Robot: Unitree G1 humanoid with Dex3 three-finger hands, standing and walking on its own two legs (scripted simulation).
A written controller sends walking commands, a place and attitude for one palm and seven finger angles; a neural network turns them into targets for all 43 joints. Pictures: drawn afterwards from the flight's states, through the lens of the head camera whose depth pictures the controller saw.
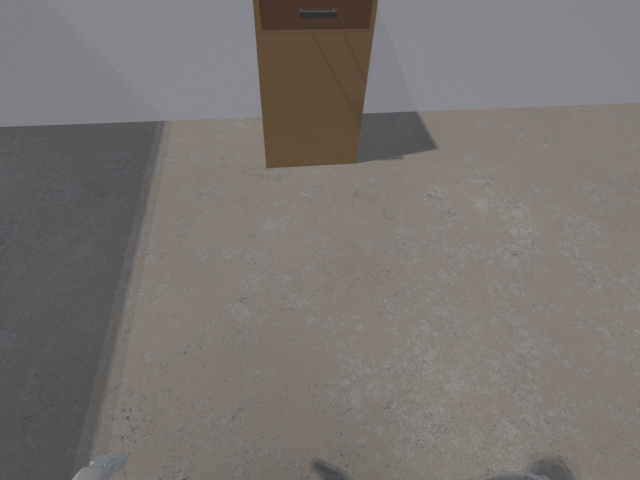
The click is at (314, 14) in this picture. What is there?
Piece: drawer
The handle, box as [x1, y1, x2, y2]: [299, 8, 337, 18]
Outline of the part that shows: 299,8 300,18 336,17 337,13 336,10 333,8 331,8 330,10 302,10 301,8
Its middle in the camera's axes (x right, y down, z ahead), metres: -0.01 -0.82 +1.40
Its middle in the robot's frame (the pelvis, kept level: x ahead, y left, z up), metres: +1.60 +0.10 -0.04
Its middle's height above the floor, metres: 0.72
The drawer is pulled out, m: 0.00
